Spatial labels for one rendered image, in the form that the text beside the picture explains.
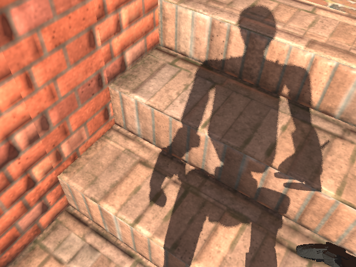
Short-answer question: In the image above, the right robot hand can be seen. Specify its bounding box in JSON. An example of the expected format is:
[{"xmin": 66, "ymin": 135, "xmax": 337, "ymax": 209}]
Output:
[{"xmin": 296, "ymin": 242, "xmax": 356, "ymax": 267}]

